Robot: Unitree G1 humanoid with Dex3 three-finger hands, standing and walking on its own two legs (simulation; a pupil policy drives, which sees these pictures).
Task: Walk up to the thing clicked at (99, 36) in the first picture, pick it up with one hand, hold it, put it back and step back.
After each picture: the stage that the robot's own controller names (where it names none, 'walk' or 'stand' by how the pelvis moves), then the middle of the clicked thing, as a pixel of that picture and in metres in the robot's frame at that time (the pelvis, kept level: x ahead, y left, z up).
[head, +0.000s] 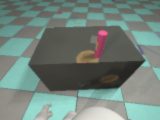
stand; (99, 45) +0.61 -0.05 +0.05
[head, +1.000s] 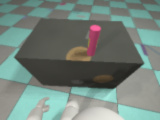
sink last; (92, 42) +0.56 +0.03 +0.08
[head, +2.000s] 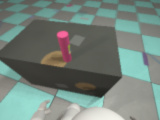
stand; (65, 48) +0.47 +0.23 +0.08
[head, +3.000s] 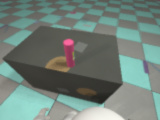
stand; (69, 55) +0.47 +0.20 +0.05
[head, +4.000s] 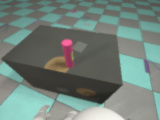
stand; (68, 55) +0.46 +0.20 +0.05
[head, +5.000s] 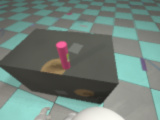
stand; (64, 57) +0.45 +0.23 +0.04
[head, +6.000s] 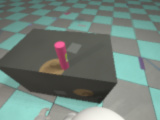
stand; (62, 57) +0.44 +0.24 +0.04
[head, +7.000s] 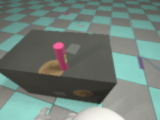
rise first; (61, 58) +0.43 +0.25 +0.04
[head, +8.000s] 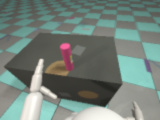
rise first; (67, 58) +0.44 +0.23 +0.05
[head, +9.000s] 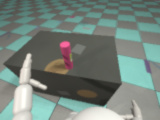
go down; (67, 57) +0.45 +0.23 +0.05
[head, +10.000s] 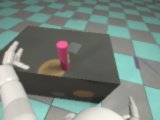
go down; (64, 57) +0.42 +0.21 +0.06
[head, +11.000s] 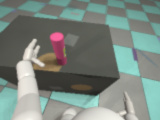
close in; (60, 51) +0.44 +0.21 +0.08
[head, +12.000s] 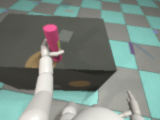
close; (54, 45) +0.46 +0.23 +0.11
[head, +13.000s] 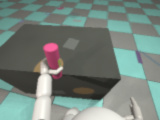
lift; (54, 63) +0.34 +0.24 +0.10
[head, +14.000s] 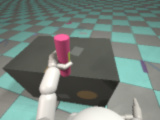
lift; (63, 57) +0.31 +0.18 +0.21
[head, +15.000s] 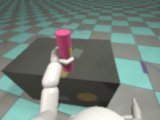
hold; (65, 53) +0.33 +0.17 +0.23
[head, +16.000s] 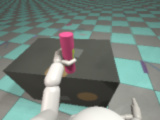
crouch; (68, 55) +0.34 +0.16 +0.22
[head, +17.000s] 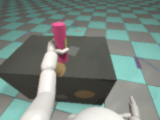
crouch; (61, 44) +0.42 +0.20 +0.22
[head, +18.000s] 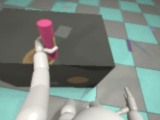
lower; (49, 42) +0.48 +0.25 +0.11
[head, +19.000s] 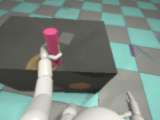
lower; (54, 49) +0.44 +0.23 +0.11
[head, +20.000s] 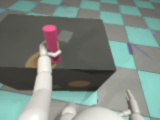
lower; (53, 46) +0.46 +0.23 +0.11
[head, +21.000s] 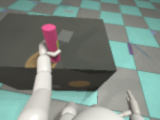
lower; (52, 46) +0.46 +0.24 +0.11
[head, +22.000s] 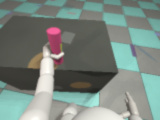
loosen; (56, 48) +0.45 +0.22 +0.11
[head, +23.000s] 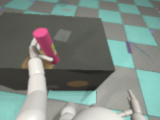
withdraw; (49, 49) +0.43 +0.25 +0.11
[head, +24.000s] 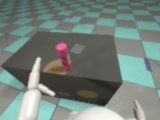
sink last; (65, 59) +0.42 +0.24 +0.07
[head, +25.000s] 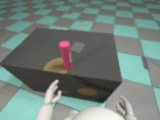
stand; (66, 57) +0.43 +0.22 +0.05
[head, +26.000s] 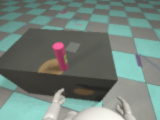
stand; (61, 58) +0.42 +0.24 +0.05
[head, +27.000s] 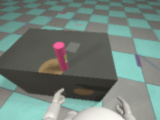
stand; (62, 58) +0.42 +0.24 +0.05
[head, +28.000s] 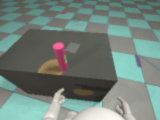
stand; (61, 58) +0.42 +0.24 +0.05
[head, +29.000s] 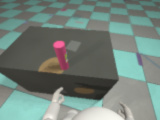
stand; (62, 57) +0.42 +0.24 +0.05
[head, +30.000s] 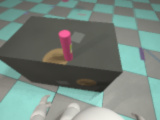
walk; (66, 47) +0.48 +0.21 +0.06
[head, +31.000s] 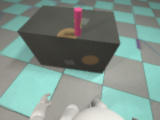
walk; (77, 23) +0.80 +0.16 +0.07
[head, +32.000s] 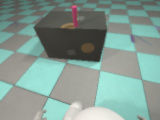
stand; (75, 17) +1.15 +0.32 +0.07
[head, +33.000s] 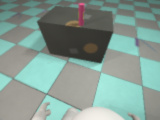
stand; (81, 15) +1.14 +0.20 +0.06
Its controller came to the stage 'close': yes
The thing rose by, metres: 0.21
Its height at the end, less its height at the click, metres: +0.00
